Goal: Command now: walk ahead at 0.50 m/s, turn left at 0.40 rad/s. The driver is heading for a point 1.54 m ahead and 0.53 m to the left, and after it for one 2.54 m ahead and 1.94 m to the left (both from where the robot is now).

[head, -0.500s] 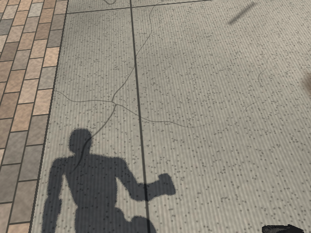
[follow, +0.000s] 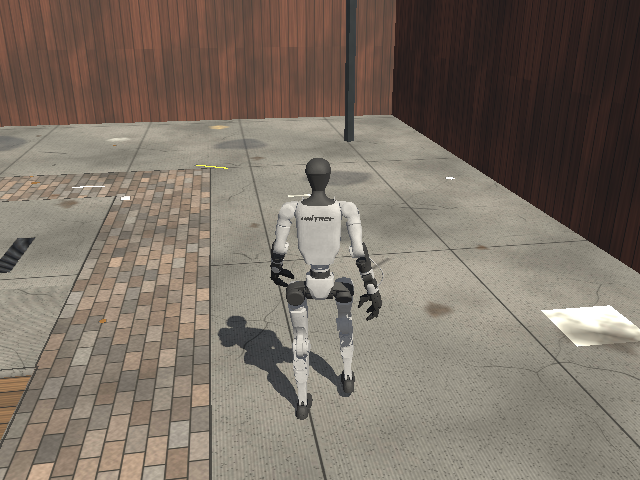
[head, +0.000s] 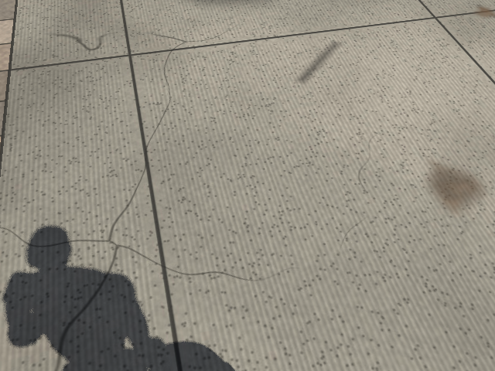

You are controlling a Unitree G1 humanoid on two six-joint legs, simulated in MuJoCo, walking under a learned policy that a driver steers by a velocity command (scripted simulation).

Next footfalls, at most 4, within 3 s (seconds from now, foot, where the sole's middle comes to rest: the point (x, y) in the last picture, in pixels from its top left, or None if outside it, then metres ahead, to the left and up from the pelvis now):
0.14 right None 0.22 -0.12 -0.78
0.66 left None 0.42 0.16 -0.78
1.22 right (169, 269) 0.79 0.18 -0.78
1.74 left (70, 236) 0.93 0.49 -0.78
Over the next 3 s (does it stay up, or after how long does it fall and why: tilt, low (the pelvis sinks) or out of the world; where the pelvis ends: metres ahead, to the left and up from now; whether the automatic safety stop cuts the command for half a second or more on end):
stays up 1.02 0.48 0.00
